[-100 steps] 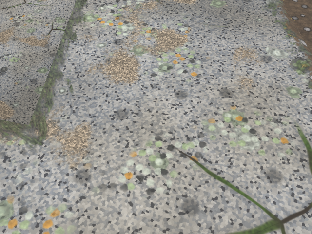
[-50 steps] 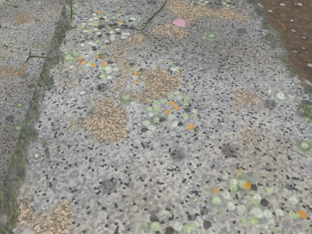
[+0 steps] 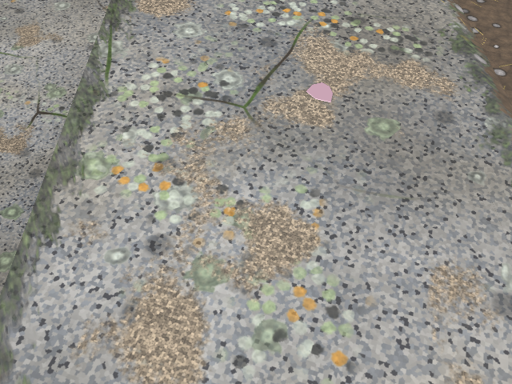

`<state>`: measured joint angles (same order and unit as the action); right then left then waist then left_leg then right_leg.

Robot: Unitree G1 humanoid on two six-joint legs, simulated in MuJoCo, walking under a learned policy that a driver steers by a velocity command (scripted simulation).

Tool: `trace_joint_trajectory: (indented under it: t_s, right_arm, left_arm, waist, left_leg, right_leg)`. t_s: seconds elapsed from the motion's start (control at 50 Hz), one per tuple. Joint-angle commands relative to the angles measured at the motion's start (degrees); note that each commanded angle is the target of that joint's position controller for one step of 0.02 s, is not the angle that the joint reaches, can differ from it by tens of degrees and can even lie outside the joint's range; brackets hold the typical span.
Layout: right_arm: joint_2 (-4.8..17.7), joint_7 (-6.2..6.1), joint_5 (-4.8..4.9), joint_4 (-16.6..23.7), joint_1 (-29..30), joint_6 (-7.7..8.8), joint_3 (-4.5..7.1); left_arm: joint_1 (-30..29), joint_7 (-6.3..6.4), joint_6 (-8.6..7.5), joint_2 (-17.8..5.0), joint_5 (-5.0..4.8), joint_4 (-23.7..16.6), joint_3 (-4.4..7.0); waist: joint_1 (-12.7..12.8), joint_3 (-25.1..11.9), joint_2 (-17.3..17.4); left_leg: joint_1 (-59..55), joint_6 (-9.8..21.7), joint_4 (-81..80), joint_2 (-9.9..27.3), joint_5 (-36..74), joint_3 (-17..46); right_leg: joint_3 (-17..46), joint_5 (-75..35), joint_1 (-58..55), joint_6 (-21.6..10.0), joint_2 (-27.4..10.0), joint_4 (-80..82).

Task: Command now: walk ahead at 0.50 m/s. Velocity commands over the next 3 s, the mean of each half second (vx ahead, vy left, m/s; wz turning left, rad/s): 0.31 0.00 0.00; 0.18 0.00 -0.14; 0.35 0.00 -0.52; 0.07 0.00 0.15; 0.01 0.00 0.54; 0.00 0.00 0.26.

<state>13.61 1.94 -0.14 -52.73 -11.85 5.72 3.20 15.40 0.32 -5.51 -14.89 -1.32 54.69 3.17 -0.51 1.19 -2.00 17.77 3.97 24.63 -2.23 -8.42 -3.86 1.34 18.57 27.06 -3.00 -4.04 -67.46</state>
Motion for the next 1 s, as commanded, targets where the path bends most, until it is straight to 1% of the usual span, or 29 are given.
trace_joint_trajectory:
  t_s: [0.02,0.06,0.12,0.2,0.26,0.3,0.34,0.36,0.38,0.4,0.42,0.44,0.46,0.48,0.54,0.6,0.64,0.66,0.68,0.7,0.72,0.76,0.78,0.8,0.82,0.86,0.9,0.94,1.0]
  right_arm:
    - [5.4,-0.05,-0.25,1.5,-0.9,1.07,0.85]
    - [7.3,-0.76,-0.24,0.6,-2.9,1.15,1.26]
    - [7.6,-1.77,0.01,-0.5,-5.8,0.58,1.19]
    - [7.7,-2.42,0.02,-1.8,-8.0,-0.27,0.74]
    - [7.6,-2.66,0.21,-3.3,-9.8,-1.28,0.6]
    - [8.1,-2.91,0.41,-3.8,-8.9,-1.87,0.81]
    - [8.5,-3.16,0.84,-3.5,-6.2,-2.26,1.03]
    - [7.7,-3.11,0.18,-3.2,-7.9,-2.07,0.73]
    - [2.5,-2.62,-0.91,-3.8,-14.7,-1.43,-0.85]
    - [0.2,-2.2,-0.02,-5.9,-18.7,-1.43,-1.84]
    - [5.4,-2.01,1.09,-5.8,-16.2,-1.92,-0.44]
    - [6.6,-2.42,1.82,-4.3,-10.6,-2.77,0.04]
    - [6.0,-3.07,1.49,-3.7,-7.2,-3.85,0.25]
    - [5.5,-3.8,0.83,-3.6,-6.6,-5.0,0.5]
    - [2.3,-4.89,0.1,-4.7,-8.6,-6.45,-0.01]
    - [2.4,-4.76,-0.17,-5.7,-8.8,-6.81,0.07]
    - [2.8,-4.33,-1.14,-6.0,-8.0,-6.99,0.19]
    - [3.4,-4.26,-1.73,-5.5,-7.2,-6.99,0.15]
    - [5.3,-4.44,-1.59,-4.8,-6.4,-6.88,0.25]
    - [7.9,-4.45,-0.68,-5.6,-4.5,-6.57,0.93]
    - [6.0,-4.4,-0.4,-5.7,-4.0,-5.93,0.7]
    - [8.1,-4.7,-0.25,-5.6,-4.1,-4.93,1.63]
    - [9.2,-4.79,0.07,-5.5,-5.2,-4.28,2.25]
    - [10.6,-5.07,0.47,-5.5,-6.1,-3.5,2.99]
    - [10.6,-5.42,0.7,-5.7,-7.3,-2.74,3.29]
    - [8.4,-5.68,0.75,-5.8,-8.1,-1.34,3.01]
    - [8.0,-5.4,1.25,-5.3,-6.5,-0.85,3.09]
    - [10.0,-4.72,1.3,-5.0,-4.9,-0.94,3.65]
    - [11.1,-3.79,1.79,-4.4,-2.8,-1.72,4.1]
  left_arm:
    - [3.6,0.51,0.79,-2.5,0.36,-2.2,1.17]
    - [-0.1,0.72,1.19,-3.0,0.74,-3.6,1.47]
    - [-6.2,0.49,1.02,-2.7,1.1,-5.6,1.56]
    - [-13.0,-0.34,0.44,-0.5,1.28,-7.2,0.58]
    - [-15.5,-1.12,0.43,-1.0,1.06,-8.0,0.31]
    - [-14.7,-1.6,0.08,-2.6,1.32,-8.1,0.6]
    - [-6.8,-1.49,-0.49,-5.3,2.0,-5.5,1.73]
    - [-1.8,-1.12,-0.79,-9.0,2.74,-3.9,2.72]
    - [2.3,-0.74,-0.39,-11.5,3.84,-3.3,2.8]
    - [4.0,-0.75,0.48,-6.7,2.72,-2.5,1.44]
    - [2.3,-1.19,1.02,-5.1,1.66,-3.0,0.75]
    - [-3.0,-1.06,1.38,-4.9,1.45,-4.0,0.57]
    - [-7.6,-0.91,1.54,-4.1,1.82,-4.7,0.09]
    - [-10.9,-0.6,1.68,-3.5,2.21,-5.2,-0.15]
    - [-12.9,-0.15,2.54,-4.1,3.39,-4.8,0.17]
    - [-12.7,0.4,3.02,-4.1,2.2,-3.8,0.09]
    - [-11.9,0.66,3.58,-3.4,1.36,-2.8,-0.21]
    - [-10.5,0.67,3.77,-2.6,1.39,-1.9,-0.49]
    - [-9.5,0.65,3.94,-2.7,1.66,-1.7,-0.41]
    - [-7.4,1.02,4.23,-2.2,1.45,-1.6,-0.2]
    - [-7.8,1.47,4.34,-3.0,1.82,-0.9,-0.07]
    - [-7.2,1.81,4.39,-3.3,0.86,-0.5,0.43]
    - [-8.2,1.63,4.18,-3.1,0.77,-0.7,0.6]
    - [-9.5,1.13,3.82,-2.6,0.68,-1.4,0.72]
    - [-10.6,0.64,3.4,-2.8,0.42,-2.2,1.0]
    - [-11.8,-0.01,2.73,-2.7,-0.53,-3.3,1.44]
    - [-12.9,-0.52,2.28,-1.7,-0.69,-3.8,1.31]
    - [-12.1,-0.97,2.37,-0.6,-0.16,-3.7,0.99]
    - [-3.6,-1.31,3.31,-1.8,-0.04,-0.8,1.88]
  waist:
    - [1.8,-2.6,6.4]
    - [1.5,-0.8,5.1]
    - [0.0,0.3,4.7]
    - [-1.8,1.1,5.3]
    - [-2.7,0.4,6.3]
    - [-1.4,-0.6,7.2]
    - [2.9,-4.5,6.6]
    - [3.8,-9.4,2.8]
    - [1.5,-18.1,-6.4]
    - [2.0,-25.6,-12.7]
    - [2.6,-23.6,-7.2]
    - [1.8,-16.5,-4.0]
    - [0.8,-10.5,-1.4]
    - [-0.8,-8.1,-1.8]
    - [-2.4,-6.6,-5.7]
    - [-2.8,-8.0,-5.2]
    - [-3.1,-5.8,-4.4]
    - [-2.8,-3.3,-3.0]
    - [-1.3,-0.6,-0.2]
    - [1.5,1.6,8.0]
    - [0.7,1.9,9.0]
    - [0.3,2.0,12.0]
    - [-0.9,2.5,13.2]
    - [-1.8,2.7,14.9]
    - [-2.6,3.3,14.5]
    - [-2.9,4.2,11.8]
    - [-2.7,3.2,9.6]
    - [-2.0,2.1,9.5]
    - [2.1,0.6,8.0]
  left_leg:
    - [-6.2,9.6,-16.3,14.9,5.8,15.6]
    - [-6.7,10.0,-17.7,15.0,8.9,13.7]
    - [-9.7,8.9,-18.2,14.2,11.2,11.1]
    - [-8.5,6.0,-14.8,10.8,26.7,4.0]
    - [-13.4,5.8,-10.7,12.4,29.4,4.4]
    - [-16.9,5.0,-6.6,13.9,31.5,6.1]
    - [-18.2,2.8,2.0,11.9,34.8,6.0]
    - [-14.3,0.4,10.9,8.0,28.6,4.1]
    - [1.9,-2.9,27.2,2.9,2.3,2.8]
    - [8.1,-5.3,39.7,-0.4,-30.5,5.9]
    - [9.6,-5.4,43.8,1.9,-32.1,9.9]
    - [12.4,-5.6,44.1,3.8,-29.4,8.6]
    - [12.4,-6.0,41.0,5.5,-26.5,7.6]
    - [9.0,-6.2,36.4,7.1,-23.3,7.8]
    - [-1.1,-6.3,23.9,5.7,-17.9,4.8]
    - [-7.3,-5.3,13.4,5.0,-7.1,3.5]
    - [-10.9,-3.7,7.1,4.2,-3.0,2.4]
    - [-10.3,-2.6,3.3,5.9,-2.9,4.3]
    - [-7.1,-1.0,-0.7,8.7,-7.4,7.2]
    - [2.3,0.1,-3.0,8.2,-19.6,7.8]
    - [6.7,-0.3,-6.3,7.4,-26.6,8.0]
    - [4.9,0.0,-10.0,9.3,-32.3,10.5]
    - [1.0,1.5,-12.1,12.6,-34.5,14.6]
    - [-2.6,4.1,-13.8,17.9,-34.3,20.0]
    - [-5.9,6.6,-15.1,22.2,-32.6,23.5]
    - [-13.4,7.4,-14.6,24.4,-25.2,24.0]
    - [-15.5,4.7,-14.0,22.4,-18.4,17.7]
    - [-10.6,3.4,-13.1,19.3,-14.0,10.5]
    - [-0.9,1.8,-6.1,16.1,-14.6,3.2]
  right_leg:
    - [2.3,-5.0,6.7,0.1,-4.9,2.3]
    - [2.1,-9.6,10.7,1.2,-5.2,7.3]
    - [1.7,-18.2,14.7,2.3,-4.9,16.9]
    - [-2.4,-26.0,6.6,2.4,-0.7,30.9]
    - [-2.1,-25.5,4.7,1.7,0.9,35.4]
    - [-1.4,-21.5,3.1,0.3,1.6,37.9]
    - [-2.4,-25.0,-6.8,-1.9,3.6,43.7]
    - [0.4,-46.5,-17.9,-3.7,-0.2,42.4]
    - [12.6,-68.0,-39.1,-11.5,-12.8,36.6]
    - [22.5,-70.0,-44.4,-18.5,-20.5,38.6]
    - [21.8,-54.9,-38.2,-17.1,-18.1,41.6]
    - [18.3,-41.5,-30.5,-14.4,-15.7,44.5]
    - [15.2,-31.7,-21.6,-12.5,-13.3,47.8]
    - [13.1,-23.8,-14.5,-10.8,-11.8,50.5]
    - [7.4,-15.0,-4.7,-9.4,-7.5,54.0]
    - [6.6,-3.0,-3.8,-8.3,-6.8,54.5]
    - [5.8,9.7,-1.0,-4.8,-4.9,54.8]
    - [5.4,14.0,-0.3,-2.2,-3.6,54.4]
    - [4.0,13.2,-1.0,-0.2,-1.6,51.6]
    - [-0.5,7.1,-6.8,1.3,2.2,49.5]
    - [-1.9,4.9,-11.8,1.8,3.1,45.6]
    - [-4.7,8.2,-9.1,0.9,5.8,38.3]
    - [-6.3,6.7,-4.1,0.8,7.5,33.3]
    - [-5.4,3.4,0.4,0.0,6.6,26.1]
    - [-2.8,4.2,5.9,-0.9,4.1,20.7]
    - [1.2,7.2,15.0,-1.8,0.7,15.2]
    - [-0.4,5.6,13.2,-1.9,-0.6,21.2]
    - [-4.9,3.1,3.3,-1.2,0.9,26.8]
    - [-10.8,-4.4,-14.4,-1.0,6.0,33.7]
